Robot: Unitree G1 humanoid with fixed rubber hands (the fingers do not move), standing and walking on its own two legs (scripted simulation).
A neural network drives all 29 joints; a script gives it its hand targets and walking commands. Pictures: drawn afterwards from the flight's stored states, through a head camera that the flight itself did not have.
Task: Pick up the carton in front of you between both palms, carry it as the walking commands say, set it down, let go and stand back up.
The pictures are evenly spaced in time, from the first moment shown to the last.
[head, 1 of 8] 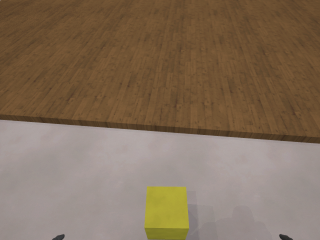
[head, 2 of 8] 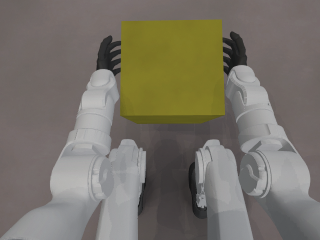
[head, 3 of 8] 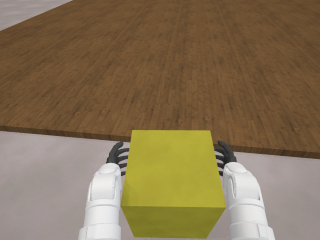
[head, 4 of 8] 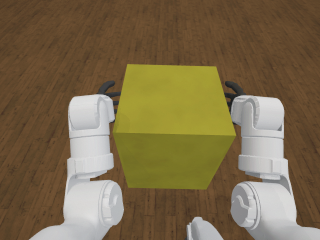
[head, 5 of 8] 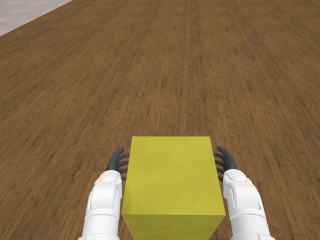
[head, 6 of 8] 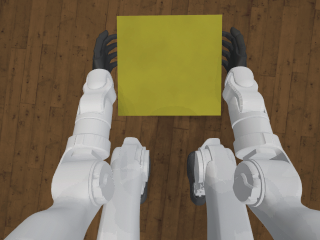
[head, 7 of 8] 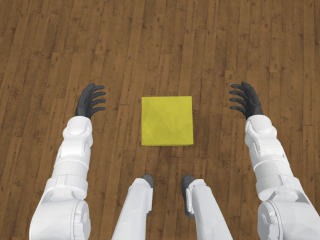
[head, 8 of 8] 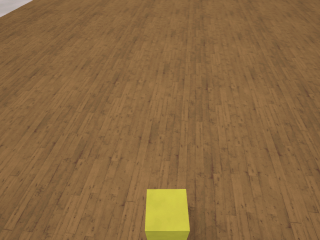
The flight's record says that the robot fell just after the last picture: no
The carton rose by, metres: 0.83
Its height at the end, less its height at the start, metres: +0.07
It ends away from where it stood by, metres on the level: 2.60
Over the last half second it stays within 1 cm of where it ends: yes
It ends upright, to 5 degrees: yes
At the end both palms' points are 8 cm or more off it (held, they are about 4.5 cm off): yes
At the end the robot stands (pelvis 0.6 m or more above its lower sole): yes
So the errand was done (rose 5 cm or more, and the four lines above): yes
